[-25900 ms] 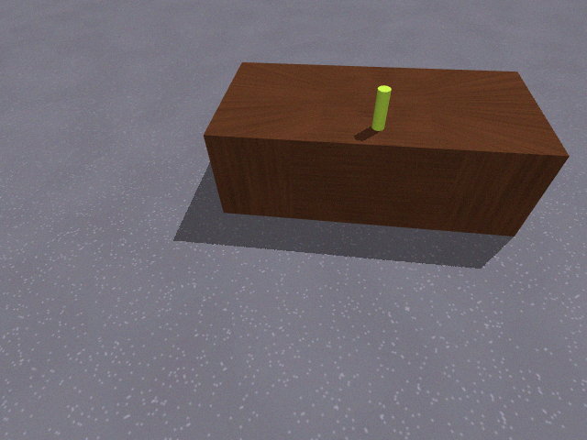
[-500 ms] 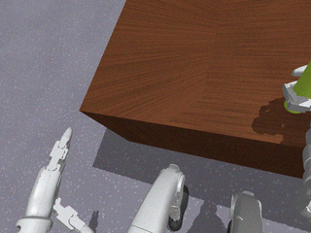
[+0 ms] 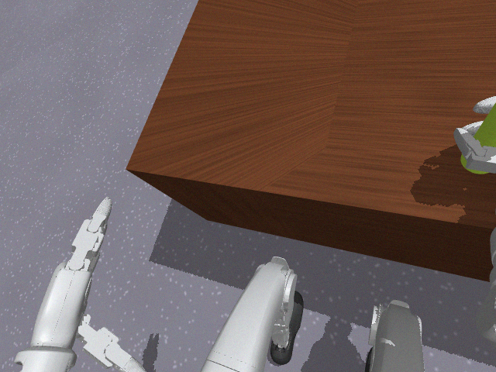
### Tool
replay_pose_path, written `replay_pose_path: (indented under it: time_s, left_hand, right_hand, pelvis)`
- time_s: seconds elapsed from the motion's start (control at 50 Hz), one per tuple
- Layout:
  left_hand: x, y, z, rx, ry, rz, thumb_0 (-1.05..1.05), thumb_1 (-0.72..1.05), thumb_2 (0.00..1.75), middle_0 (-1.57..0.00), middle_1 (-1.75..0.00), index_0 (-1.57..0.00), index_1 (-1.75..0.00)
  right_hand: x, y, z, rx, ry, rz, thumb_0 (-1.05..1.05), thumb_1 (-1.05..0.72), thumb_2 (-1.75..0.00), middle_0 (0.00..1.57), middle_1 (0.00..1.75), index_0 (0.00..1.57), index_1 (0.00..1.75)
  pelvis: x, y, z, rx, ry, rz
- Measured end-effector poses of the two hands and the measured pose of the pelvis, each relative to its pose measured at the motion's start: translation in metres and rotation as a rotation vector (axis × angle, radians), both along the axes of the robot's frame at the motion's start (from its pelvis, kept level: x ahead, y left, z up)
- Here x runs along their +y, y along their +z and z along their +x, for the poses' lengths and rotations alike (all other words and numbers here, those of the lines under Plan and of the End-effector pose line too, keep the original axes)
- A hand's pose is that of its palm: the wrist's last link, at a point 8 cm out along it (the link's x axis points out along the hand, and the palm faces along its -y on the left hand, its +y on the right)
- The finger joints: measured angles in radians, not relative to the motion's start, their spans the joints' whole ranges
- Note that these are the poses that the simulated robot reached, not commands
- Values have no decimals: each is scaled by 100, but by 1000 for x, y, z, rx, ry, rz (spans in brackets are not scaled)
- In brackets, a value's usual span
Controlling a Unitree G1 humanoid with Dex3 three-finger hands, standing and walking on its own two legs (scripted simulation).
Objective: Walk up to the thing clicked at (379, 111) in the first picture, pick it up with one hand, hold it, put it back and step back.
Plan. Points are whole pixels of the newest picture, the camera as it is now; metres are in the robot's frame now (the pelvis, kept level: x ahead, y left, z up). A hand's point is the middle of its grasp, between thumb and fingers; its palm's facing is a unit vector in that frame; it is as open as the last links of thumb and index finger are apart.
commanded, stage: open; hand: right
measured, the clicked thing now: out of the picture +0.52 -0.19 -0.03
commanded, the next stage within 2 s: withdraw in 0.40 s
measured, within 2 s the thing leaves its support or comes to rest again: neither
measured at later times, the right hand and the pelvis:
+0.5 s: hand (484, 139) +0.52 -0.18 -0.05, palm faces +0.10 +1.00 +0.01, open 12.3 cm; pelvis +0.00 +0.00 +0.00, yaw +0 degrees
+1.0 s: hand out of the picture +0.53 -0.23 +0.07, palm faces +0.14 +0.99 -0.02, open 16.7 cm; pelvis +0.01 +0.00 +0.05, yaw +0 degrees
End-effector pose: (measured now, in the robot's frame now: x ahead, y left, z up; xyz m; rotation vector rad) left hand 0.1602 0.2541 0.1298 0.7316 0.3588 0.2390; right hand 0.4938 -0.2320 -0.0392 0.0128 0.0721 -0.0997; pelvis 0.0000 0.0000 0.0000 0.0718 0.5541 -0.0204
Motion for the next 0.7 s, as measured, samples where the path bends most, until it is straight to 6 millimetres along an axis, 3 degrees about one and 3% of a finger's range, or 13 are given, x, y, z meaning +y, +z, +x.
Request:
replay_pose_path:
  time_s: [0.24,0.5,0.7]
  left_hand:
    - [-1,-1,-1,1,4,3,-1,-52,4,-8,-6,-9,-5]
    - [0,0,1,2,12,6,-1,-54,5,-8,-6,-7,-6]
    - [1,8,3,-10,6,27,-1,-52,4,-8,-6,-8,-5]
  right_hand:
    - [1,-7,-1,20,6,2,0,16,-60,97,80,98,81]
    - [1,-6,0,20,3,4,0,35,-37,69,54,71,54]
    - [-2,0,4,7,-4,-2,0,37,-34,46,42,47,42]
  pelvis:
    - [-1,-2,-1,1,0,1]
    - [-1,0,2,2,1,4]
    - [-2,1,2,-4,3,4]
